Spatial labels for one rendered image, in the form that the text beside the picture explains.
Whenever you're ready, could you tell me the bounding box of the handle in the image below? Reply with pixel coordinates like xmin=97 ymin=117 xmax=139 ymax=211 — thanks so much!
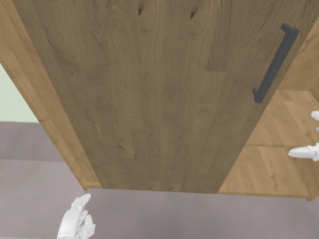
xmin=252 ymin=23 xmax=300 ymax=104

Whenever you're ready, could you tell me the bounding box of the robot right hand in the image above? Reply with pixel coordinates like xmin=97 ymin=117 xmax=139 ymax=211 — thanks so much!
xmin=288 ymin=111 xmax=319 ymax=161

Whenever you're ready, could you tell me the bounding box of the wardrobe door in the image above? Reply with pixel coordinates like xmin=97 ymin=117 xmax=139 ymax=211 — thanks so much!
xmin=0 ymin=0 xmax=100 ymax=182
xmin=12 ymin=0 xmax=319 ymax=194

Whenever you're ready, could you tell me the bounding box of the robot left hand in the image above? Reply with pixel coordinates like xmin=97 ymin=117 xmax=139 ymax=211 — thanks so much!
xmin=57 ymin=193 xmax=96 ymax=239

